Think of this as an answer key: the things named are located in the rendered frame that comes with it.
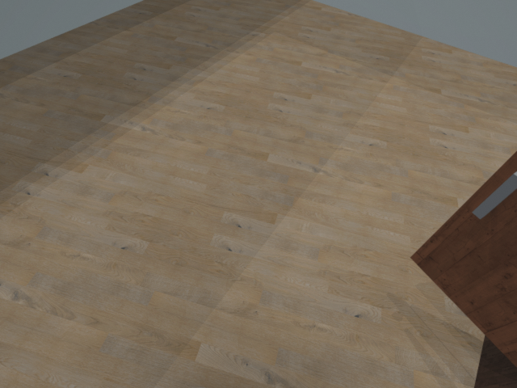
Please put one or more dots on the cupboard door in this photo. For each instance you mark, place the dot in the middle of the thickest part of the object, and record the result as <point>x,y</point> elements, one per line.
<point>474,262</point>

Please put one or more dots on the handle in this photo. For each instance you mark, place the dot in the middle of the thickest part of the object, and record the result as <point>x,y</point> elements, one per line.
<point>496,197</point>

